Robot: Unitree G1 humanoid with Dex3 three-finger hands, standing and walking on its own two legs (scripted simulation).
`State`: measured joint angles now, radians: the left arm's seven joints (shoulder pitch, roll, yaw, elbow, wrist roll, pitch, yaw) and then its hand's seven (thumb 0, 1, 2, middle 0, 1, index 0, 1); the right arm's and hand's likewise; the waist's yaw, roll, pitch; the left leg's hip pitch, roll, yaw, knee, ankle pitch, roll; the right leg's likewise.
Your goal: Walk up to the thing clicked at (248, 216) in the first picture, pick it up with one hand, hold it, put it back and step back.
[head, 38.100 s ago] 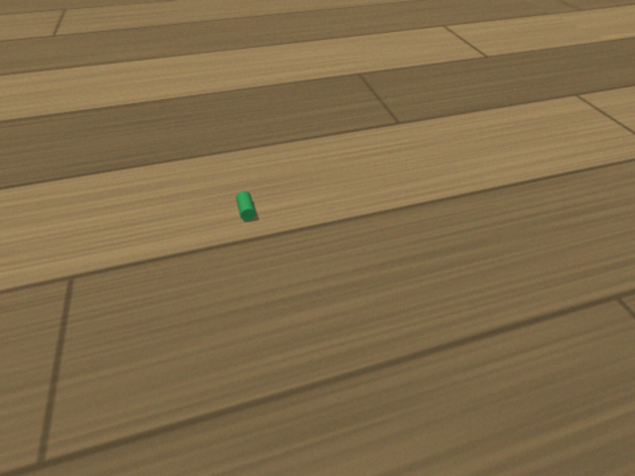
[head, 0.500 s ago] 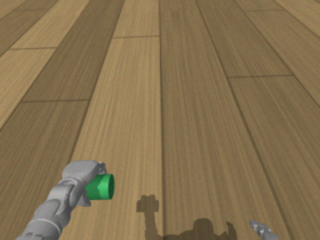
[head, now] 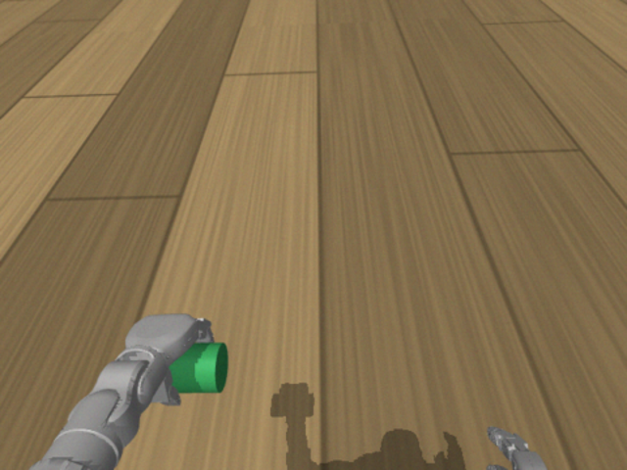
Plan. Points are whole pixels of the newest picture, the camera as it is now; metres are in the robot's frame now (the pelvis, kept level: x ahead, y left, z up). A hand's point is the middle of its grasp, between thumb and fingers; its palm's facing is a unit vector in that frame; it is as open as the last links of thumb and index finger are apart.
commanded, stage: hold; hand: left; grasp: from above
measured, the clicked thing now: (179, 367) +0.29 +0.21 -0.07
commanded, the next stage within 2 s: crouch in 0.18 s
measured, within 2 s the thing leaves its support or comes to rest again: neither
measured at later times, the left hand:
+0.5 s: hand (174, 373) +0.28 +0.22 -0.07, palm faces -0.50 -0.04 -0.86, open 9.8 cm
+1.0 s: hand (216, 389) +0.34 +0.22 -0.29, palm faces -0.43 +0.07 -0.90, open 9.8 cm
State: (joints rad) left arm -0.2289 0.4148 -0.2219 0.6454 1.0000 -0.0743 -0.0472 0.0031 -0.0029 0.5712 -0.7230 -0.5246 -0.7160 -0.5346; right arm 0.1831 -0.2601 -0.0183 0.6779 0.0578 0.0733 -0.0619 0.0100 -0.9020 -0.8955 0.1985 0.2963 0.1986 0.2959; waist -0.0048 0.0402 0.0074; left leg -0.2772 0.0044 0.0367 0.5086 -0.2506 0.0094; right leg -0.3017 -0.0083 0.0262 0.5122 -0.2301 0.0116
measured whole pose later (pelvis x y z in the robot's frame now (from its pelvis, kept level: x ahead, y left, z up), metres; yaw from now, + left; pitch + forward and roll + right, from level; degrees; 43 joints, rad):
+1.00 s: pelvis -0.05 +0.00 -0.16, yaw +1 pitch +28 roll -2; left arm -0.63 0.40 -0.12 1.19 1.21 -0.08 0.38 0.00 0.03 0.47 -0.75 -0.48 -0.74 -0.49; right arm 0.25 -0.27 -0.07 0.74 -0.04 0.02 -0.02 0.01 -0.90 -0.89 0.20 0.30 0.20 0.30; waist -0.14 0.02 -0.18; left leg -1.40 0.01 0.00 1.47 -0.56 0.02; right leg -1.39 0.00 0.00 1.43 -0.53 0.02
